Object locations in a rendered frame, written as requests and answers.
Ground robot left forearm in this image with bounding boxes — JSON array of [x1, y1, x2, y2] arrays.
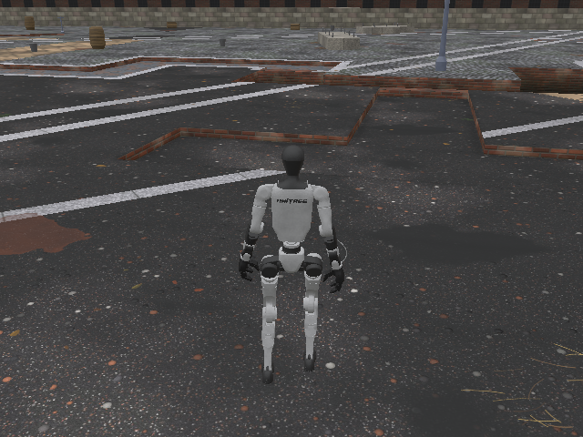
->
[[240, 221, 259, 261]]

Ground left robot hand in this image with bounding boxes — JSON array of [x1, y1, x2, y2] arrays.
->
[[239, 259, 260, 281]]

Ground robot right forearm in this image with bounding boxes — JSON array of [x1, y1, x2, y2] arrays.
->
[[324, 224, 343, 269]]

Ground right robot hand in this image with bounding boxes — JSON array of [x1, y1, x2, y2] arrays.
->
[[323, 267, 344, 293]]

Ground robot left thigh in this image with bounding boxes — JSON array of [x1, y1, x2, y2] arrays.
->
[[261, 255, 280, 323]]

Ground robot right shin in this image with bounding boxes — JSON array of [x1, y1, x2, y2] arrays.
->
[[304, 298, 318, 360]]

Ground left robot upper arm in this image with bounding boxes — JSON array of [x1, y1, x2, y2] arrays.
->
[[250, 184, 273, 234]]

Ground right robot upper arm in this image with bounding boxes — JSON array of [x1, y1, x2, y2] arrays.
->
[[312, 185, 333, 237]]

